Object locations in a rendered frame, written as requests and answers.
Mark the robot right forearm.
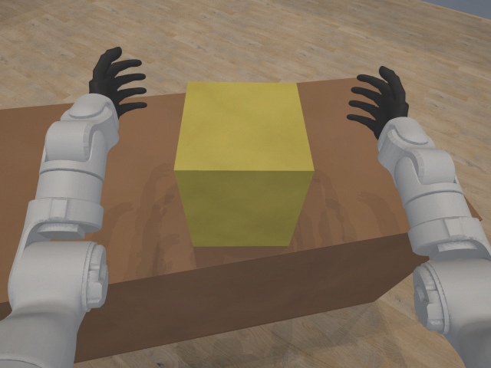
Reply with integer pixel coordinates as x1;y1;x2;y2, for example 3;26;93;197
377;117;491;261

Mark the robot left hand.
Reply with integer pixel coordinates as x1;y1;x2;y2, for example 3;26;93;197
89;47;147;119

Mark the pedestal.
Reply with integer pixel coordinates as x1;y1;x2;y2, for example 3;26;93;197
0;76;482;363

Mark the robot left forearm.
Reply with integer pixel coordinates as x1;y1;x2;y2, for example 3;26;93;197
8;94;119;309

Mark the left robot upper arm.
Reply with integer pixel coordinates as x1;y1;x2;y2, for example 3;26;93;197
0;241;108;368

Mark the carton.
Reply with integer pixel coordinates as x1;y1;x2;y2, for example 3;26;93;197
174;81;315;247

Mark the right robot upper arm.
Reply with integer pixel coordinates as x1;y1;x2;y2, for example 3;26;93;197
413;258;491;368

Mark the robot right hand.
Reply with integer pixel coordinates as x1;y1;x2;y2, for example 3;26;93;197
347;66;409;140

